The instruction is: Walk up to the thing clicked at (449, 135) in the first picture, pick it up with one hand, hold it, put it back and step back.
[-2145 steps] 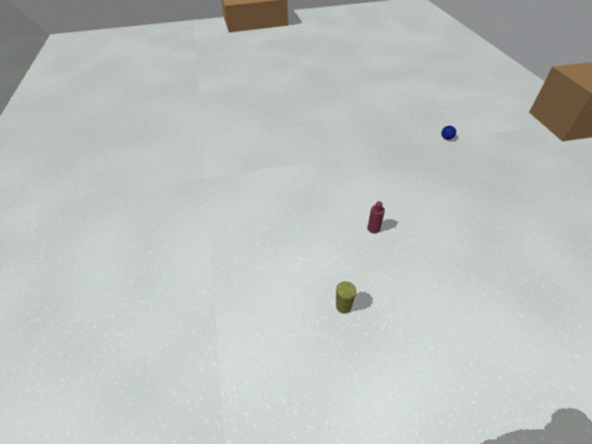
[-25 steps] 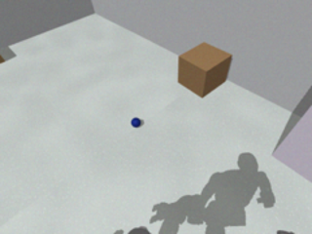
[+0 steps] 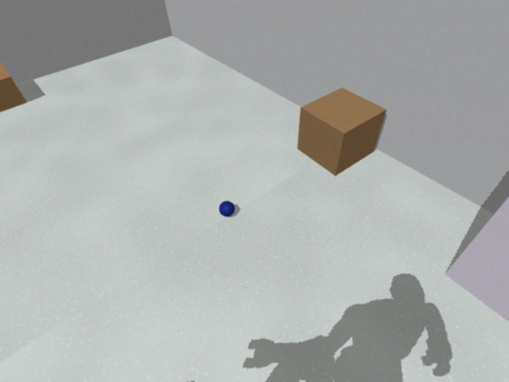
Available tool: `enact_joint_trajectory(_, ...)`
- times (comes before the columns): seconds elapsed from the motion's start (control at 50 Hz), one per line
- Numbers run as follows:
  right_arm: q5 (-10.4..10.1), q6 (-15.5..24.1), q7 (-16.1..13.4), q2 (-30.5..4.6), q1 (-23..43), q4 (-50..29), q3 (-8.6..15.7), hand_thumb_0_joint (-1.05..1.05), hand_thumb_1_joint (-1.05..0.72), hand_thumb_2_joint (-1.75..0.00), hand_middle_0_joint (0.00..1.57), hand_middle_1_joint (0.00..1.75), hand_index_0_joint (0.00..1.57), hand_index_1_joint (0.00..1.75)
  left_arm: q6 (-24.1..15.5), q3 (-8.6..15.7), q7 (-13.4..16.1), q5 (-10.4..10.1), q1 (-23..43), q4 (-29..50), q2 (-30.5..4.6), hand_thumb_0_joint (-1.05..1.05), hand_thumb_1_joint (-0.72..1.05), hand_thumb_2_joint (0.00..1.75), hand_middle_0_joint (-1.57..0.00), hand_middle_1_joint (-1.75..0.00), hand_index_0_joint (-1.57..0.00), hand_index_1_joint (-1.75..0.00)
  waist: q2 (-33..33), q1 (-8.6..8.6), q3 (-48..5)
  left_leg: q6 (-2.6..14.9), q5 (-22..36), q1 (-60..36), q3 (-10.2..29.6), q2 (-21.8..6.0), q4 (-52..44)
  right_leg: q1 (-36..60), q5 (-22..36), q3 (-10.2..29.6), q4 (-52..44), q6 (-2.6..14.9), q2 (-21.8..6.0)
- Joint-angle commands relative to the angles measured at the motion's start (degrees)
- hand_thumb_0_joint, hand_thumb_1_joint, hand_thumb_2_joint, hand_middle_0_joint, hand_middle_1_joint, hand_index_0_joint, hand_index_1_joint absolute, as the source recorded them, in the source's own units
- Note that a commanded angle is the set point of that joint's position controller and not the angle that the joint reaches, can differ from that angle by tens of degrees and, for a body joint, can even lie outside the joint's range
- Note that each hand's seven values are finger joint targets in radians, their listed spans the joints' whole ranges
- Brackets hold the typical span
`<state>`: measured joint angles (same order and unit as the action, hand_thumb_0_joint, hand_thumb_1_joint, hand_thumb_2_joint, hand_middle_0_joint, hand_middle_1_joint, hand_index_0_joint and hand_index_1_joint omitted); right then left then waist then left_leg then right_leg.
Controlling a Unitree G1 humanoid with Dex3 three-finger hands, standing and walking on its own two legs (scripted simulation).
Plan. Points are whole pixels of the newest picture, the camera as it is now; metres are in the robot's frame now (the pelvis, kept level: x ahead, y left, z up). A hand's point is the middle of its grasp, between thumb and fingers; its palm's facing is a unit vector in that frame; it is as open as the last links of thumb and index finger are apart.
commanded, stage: step back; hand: left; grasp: from above
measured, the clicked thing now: (226, 208) +1.06 +0.19 -0.72
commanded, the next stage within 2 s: stand in 0.50 s
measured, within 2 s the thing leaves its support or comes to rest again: neither
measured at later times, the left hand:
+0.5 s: hand out of the picture +0.10 +0.29 -0.15, palm faces +0.01 -0.94 -0.35, open 7.4 cm
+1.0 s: hand out of the picture +0.10 +0.29 -0.14, palm faces -0.04 -0.95 -0.32, open 7.4 cm
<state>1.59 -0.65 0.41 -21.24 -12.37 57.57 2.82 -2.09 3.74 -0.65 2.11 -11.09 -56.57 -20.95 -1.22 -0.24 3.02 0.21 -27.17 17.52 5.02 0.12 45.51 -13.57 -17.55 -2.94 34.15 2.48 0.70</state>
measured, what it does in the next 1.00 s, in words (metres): steps on the spot: left foot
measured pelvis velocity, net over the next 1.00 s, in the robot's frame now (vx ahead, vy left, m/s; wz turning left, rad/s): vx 0.02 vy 0.04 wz -0.01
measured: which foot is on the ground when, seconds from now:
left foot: up 0.00-0.18, down 0.20-1.00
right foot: down 0.00-1.00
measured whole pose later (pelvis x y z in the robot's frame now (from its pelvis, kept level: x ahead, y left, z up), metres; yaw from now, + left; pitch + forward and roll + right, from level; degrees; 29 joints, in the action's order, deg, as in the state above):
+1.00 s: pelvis +0.02 +0.04 +0.02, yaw -1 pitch -3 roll +0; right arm 0.9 0.8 1.0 -19.8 -5.1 66.5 0.8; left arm -0.9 -0.2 -0.7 0.6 -6.2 -65.5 -20.3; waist 0.7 0.7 2.9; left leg -0.1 -7.0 8.7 -2.8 -1.5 18.7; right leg -3.8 -11.0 -1.3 17.9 -1.5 -1.8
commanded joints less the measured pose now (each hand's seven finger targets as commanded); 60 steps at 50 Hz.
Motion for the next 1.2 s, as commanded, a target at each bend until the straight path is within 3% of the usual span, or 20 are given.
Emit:
enact_joint_trajectory(0.0, -0.51, 2.07, -0.81, -10.47, 1.72, -3.99, 2.32, 0.0, -0.9, -0.9, 0.2, 0.3, 0.2, 0.3, -2.37, 3.64, 1.68, -0.39, 2.28, 4.31, -15.47, 0.0, 0.9, 0.9, -0.2, -0.3, -0.2, -0.3, 4.69, -1.05, 2.61, 0.34, 0.26, 11.49, 3.13, -2.42, 4.83, 4.25, 4.89, 20.23, -17.13, 8.96, -18.2)
enact_joint_trajectory(0.04, -0.18, 2.12, -0.39, -9.98, 0.77, -3.15, 2.27, 0.0, -0.9, -0.9, 0.2, 0.3, 0.2, 0.3, -2.44, 3.3, 1.45, -0.35, 3.16, 4.13, -15.49, 0.0, 0.9, 0.9, -0.2, -0.3, -0.2, -0.3, 7.56, -0.94, 0.72, -0.28, 2.14, 5.95, -0.16, -2.18, 0.5, 1.89, 12.95, 14.3, -14.85, 7.5, -16.18)
enact_joint_trajectory(0.1, -0.12, 2.05, -0.35, -8.56, 1.76, -2.78, 2.04, 0.0, -0.9, -0.9, 0.2, 0.3, 0.2, 0.3, -1.8, 2.74, 1.52, -0.82, 4.06, 4.13, -14.83, 0.0, 0.9, 0.9, -0.2, -0.3, -0.2, -0.3, 10.32, -0.63, -1.57, -0.32, 5.62, 0.73, -6.09, -1.56, -8.47, 2.91, 27.24, 9.44, -10.1, 6.4, -14.57)
enact_joint_trajectory(0.14, -0.11, 2.22, -0.61, -8.12, 1.78, -2.13, 1.96, 0.0, -0.9, -0.9, 0.2, 0.3, 0.2, 0.3, -1.04, 2.28, 1.62, -1.52, 4.27, 4.16, -14.66, 0.0, 0.9, 0.9, -0.2, -0.3, -0.2, -0.3, 9.09, 0.41, -3.21, 0.04, 15.13, -4.45, -8.03, -0.63, -16.74, 2.06, 30.5, 6.96, -4.92, 4.19, -12.56)
enact_joint_trajectory(0.16, 0.09, 2.41, -0.84, -8.92, 1.08, -1.46, 2.34, 0.0, -0.9, -0.9, 0.2, 0.3, 0.2, 0.3, -0.7, 1.81, 1.61, -1.53, 4.64, 4.73, -13.68, 0.0, 0.9, 0.9, -0.2, -0.3, -0.2, -0.3, 7.27, 1.04, -4.73, 0.8, 21.78, -7.92, -6.54, -1.21, -20.3, 1.28, 29.76, 6.68, -2.13, 2.56, -11.65)
enact_joint_trajectory(0.18, 0.37, 2.58, -1.12, -10.78, 1.2, -1.22, 2.86, 0.0, -0.9, -0.9, 0.2, 0.3, 0.2, 0.3, -0.46, 1.13, 1.56, -1.72, 4.58, 5.17, -11.97, 0.0, 0.9, 0.9, -0.2, -0.3, -0.2, -0.3, 2.6, 0.89, -6.43, 1.95, 29.37, -11.32, -1.39, -5.74, -20.16, -1.41, 23.31, 5.87, 0.03, 0.73, -9.5)
enact_joint_trajectory(0.2, 0.34, 2.78, -1.23, -13.1, 4.45, -2.27, 2.9, 0.0, -0.9, -0.9, 0.2, 0.3, 0.2, 0.3, 0.01, 0.59, 1.5, -2.34, 3.27, 4.94, -10.55, 0.0, 0.9, 0.9, -0.2, -0.3, -0.2, -0.3, -2.91, -0.6, -7.1, 5.33, 26.95, -8.91, 6.95, -12.09, -22.08, -2.23, 9.62, 4.52, 1.03, -1.46, -4.87)
enact_joint_trajectory(0.22, -0.49, 2.62, -1.05, -15.11, 7.39, -2.72, 2.9, 0.0, -0.9, -0.9, 0.2, 0.3, 0.2, 0.3, 0.54, 0.89, 1.62, -2.67, 2.76, 3.4, -11.47, 0.0, 0.9, 0.9, -0.2, -0.3, -0.2, -0.3, -5.18, -1.18, -6.95, 9.6, 22.64, -3.36, 8.84, -15.24, -22.67, 2.38, -2.29, 2.46, 2.36, -1.44, -2.59)
enact_joint_trajectory(0.24, -0.24, 2.34, -0.91, -14.5, 8.85, -2.41, 2.61, 0.0, -0.9, -0.9, 0.2, 0.3, 0.2, 0.3, 0.55, 0.65, 1.67, -2.12, 3.46, 2.42, -11.21, 0.0, 0.9, 0.9, -0.2, -0.3, -0.2, -0.3, -5.11, -1.17, -5.39, 9.3, 20.05, -0.95, 8.83, -15.38, -23.63, 4.35, -4.96, 2.67, -0.47, -1.16, -2.61)
enact_joint_trajectory(0.3, -0.61, 1.86, -0.77, -11.85, 11.69, -1.64, 1.36, 0.0, -0.9, -0.9, 0.2, 0.3, 0.2, 0.3, -0.21, 0.74, 1.48, -1.43, 2.95, 0.13, -12.46, 0.0, 0.9, 0.9, -0.2, -0.3, -0.2, -0.3, -4.2, -1.54, -3.32, 3.51, 15.85, 1.28, 2.9, -9.62, -21.43, 6.19, 3.56, 5.95, -8.41, -0.08, -5.51)
enact_joint_trajectory(0.34, -0.75, 1.84, -0.69, -10.76, 11.71, -0.52, 0.96, 0.0, -0.9, -0.9, 0.2, 0.3, 0.2, 0.3, -0.66, 0.88, 1.34, -1.47, 4.2, -0.27, -13.85, 0.0, 0.9, 0.9, -0.2, -0.3, -0.2, -0.3, -1.9, -0.46, -3.79, 1.71, 17.75, -4.12, -0.17, -7.23, -20.17, 3.28, 8.21, 8.95, -10.83, 0.57, -8.33)
enact_joint_trajectory(0.46, -1.07, 2.14, -0.65, -10.14, 12.84, 1.8, 0.66, 0.0, -0.9, -0.9, 0.2, 0.3, 0.2, 0.3, -0.63, 0.54, 1.51, -1.55, 5.85, -2.19, -12.72, 0.0, 0.9, 0.9, -0.2, -0.3, -0.2, -0.3, -0.22, -0.36, -6.69, 2.25, 28.43, -8.69, -1.44, -8.35, -21.05, 6.69, 17.09, 6.51, -11.77, -0.67, -7.75)
enact_joint_trajectory(0.48, -1.32, 2.56, -0.45, -10.16, 11.31, 2.09, 0.18, 0.0, -0.9, -0.9, 0.2, 0.3, 0.2, 0.3, -0.54, -1.04, 1.14, -2.15, 6.25, -3.14, -10.65, 0.0, 0.9, 0.9, -0.2, -0.3, -0.2, -0.3, 0.22, 0.46, -7.06, 1.85, 30.44, -11.53, -0.05, -8.34, -23.38, 6.27, 17.14, 6.71, -13.24, -1.16, -7.92)
enact_joint_trajectory(0.52, -1.23, 2.89, -0.42, -10.66, 12.41, 2.64, 0.41, 0.0, -0.9, -0.9, 0.2, 0.3, 0.2, 0.3, -0.66, -1.23, 1.16, -2.11, 6.54, -3.34, -10.8, 0.0, 0.9, 0.9, -0.2, -0.3, -0.2, -0.3, 0.29, 0.03, -7.26, 1.65, 34.31, -12.94, -0.44, -8.56, -23.26, 7.46, 20.43, 6.21, -14.25, -1.71, -8.13)
enact_joint_trajectory(0.64, -1.12, 2.62, -0.29, -10.29, 12.53, 3.39, 0.11, 0.0, -0.9, -0.9, 0.2, 0.3, 0.2, 0.3, -0.52, -1.31, 1.06, -1.77, 8.48, -4.46, -11.63, 0.0, 0.9, 0.9, -0.2, -0.3, -0.2, -0.3, 1.03, 0.38, -4.88, 1.03, 27.38, -12.17, -0.93, -8.29, -27.47, 7.67, 13.67, 6.18, -18.0, -2.22, -8.44)
enact_joint_trajectory(0.72, -1.03, 2.84, -0.19, -10.29, 13.45, 3.58, 0.18, 0.0, -0.9, -0.9, 0.2, 0.3, 0.2, 0.3, -0.54, -1.43, 1.0, -1.68, 7.87, -4.99, -11.52, 0.0, 0.9, 0.9, -0.2, -0.3, -0.2, -0.3, 0.23, -0.25, -5.46, 0.82, 27.74, -12.96, -0.94, -8.35, -28.32, 8.47, 13.48, 6.18, -18.76, -2.23, -8.84)
enact_joint_trajectory(0.8, -1.14, 2.65, -0.08, -10.1, 12.98, 4.22, 0.11, 0.0, -0.9, -0.9, 0.2, 0.3, 0.2, 0.3, -0.46, -1.66, 0.88, -1.46, 7.94, -5.49, -11.39, 0.0, 0.9, 0.9, -0.2, -0.3, -0.2, -0.3, 0.95, 0.0, -2.8, 0.37, 21.48, -11.25, -0.72, -7.9, -30.06, 6.29, 7.75, 6.32, -20.52, -2.28, -8.64)
enact_joint_trajectory(0.98, -0.97, 2.72, -0.15, -10.9, 11.1, 4.76, 0.08, 0.0, -0.9, -0.9, 0.2, 0.3, 0.2, 0.3, -0.16, -1.64, 0.65, -1.43, 7.64, -5.33, -11.47, 0.0, 0.9, 0.9, -0.2, -0.3, -0.2, -0.3, 0.04, 0.46, -3.47, 0.38, 18.15, -11.1, -0.62, -8.01, -31.3, 5.9, 6.61, 6.45, -20.07, -1.89, -8.55)
enact_joint_trajectory(1.08, -1.03, 2.81, -0.23, -10.74, 10.79, 4.92, -0.05, 0.0, -0.9, -0.9, 0.2, 0.3, 0.2, 0.3, -0.21, -1.76, 0.77, -1.51, 7.22, -5.23, -11.72, 0.0, 0.9, 0.9, -0.2, -0.3, -0.2, -0.3, 1.08, 0.38, -4.31, 0.5, 22.64, -12.08, -0.77, -8.22, -30.07, 6.08, 7.93, 6.43, -19.55, -1.99, -8.67)
enact_joint_trajectory(1.18, -1.04, 2.53, -0.17, -10.84, 9.5, 5.26, -0.26, 0.0, -0.9, -0.9, 0.2, 0.3, 0.2, 0.3, -0.08, -1.82, 0.73, -1.57, 6.68, -5.33, -11.84, 0.0, 0.9, 0.9, -0.2, -0.3, -0.2, -0.3, 1.05, 0.61, -3.02, 0.63, 18.85, -10.32, -0.48, -7.87, -30.67, 5.87, 6.32, 6.56, -20.09, -1.87, -8.69)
